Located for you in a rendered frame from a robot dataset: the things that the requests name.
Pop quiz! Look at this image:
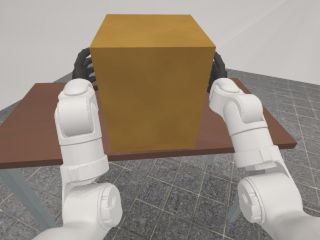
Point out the robot right forearm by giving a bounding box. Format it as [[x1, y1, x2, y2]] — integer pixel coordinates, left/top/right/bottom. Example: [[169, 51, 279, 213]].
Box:
[[209, 78, 303, 208]]

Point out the robot right upper arm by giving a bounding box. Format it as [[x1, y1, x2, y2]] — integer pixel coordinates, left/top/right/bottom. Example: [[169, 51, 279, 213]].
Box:
[[237, 171, 320, 240]]

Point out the robot left upper arm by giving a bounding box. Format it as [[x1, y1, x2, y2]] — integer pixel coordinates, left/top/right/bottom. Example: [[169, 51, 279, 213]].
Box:
[[32, 182, 123, 240]]

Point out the carton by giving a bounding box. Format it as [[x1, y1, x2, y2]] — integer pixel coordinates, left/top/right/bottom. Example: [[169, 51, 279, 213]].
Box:
[[89, 14, 216, 152]]

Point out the robot right hand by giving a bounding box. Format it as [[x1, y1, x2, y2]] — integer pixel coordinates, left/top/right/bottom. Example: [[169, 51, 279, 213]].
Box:
[[207, 51, 228, 94]]

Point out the robot left hand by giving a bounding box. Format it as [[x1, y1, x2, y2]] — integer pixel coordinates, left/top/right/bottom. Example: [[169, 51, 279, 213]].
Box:
[[71, 47, 99, 91]]

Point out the robot left forearm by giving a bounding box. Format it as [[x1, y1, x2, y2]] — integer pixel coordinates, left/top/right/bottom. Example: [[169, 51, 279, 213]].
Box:
[[54, 78, 109, 222]]

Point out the table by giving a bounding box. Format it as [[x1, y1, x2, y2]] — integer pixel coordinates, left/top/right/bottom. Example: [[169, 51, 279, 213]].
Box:
[[0, 78, 297, 231]]

